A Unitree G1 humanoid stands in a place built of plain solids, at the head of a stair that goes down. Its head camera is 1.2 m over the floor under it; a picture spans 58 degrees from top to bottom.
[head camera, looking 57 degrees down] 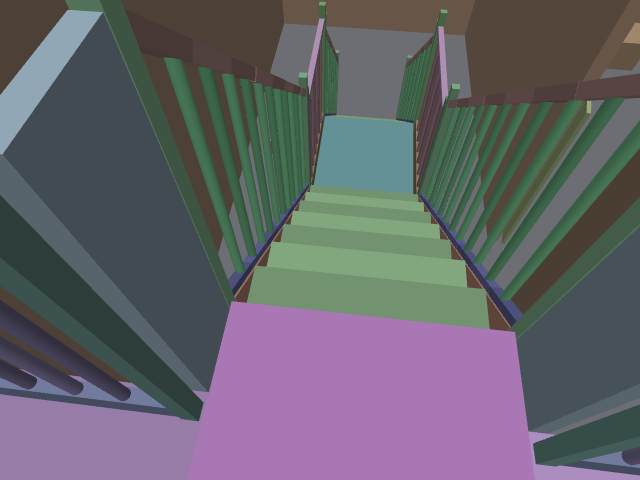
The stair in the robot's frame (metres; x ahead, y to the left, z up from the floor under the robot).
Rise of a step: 0.20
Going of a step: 0.24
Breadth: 0.84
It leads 7 degrees to the right of straight ahead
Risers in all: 8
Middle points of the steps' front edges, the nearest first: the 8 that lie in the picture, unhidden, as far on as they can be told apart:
0.51 -0.15 0.00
0.75 -0.18 -0.20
0.99 -0.21 -0.41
1.22 -0.23 -0.61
1.46 -0.26 -0.82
1.70 -0.29 -1.02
1.94 -0.32 -1.23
2.18 -0.34 -1.43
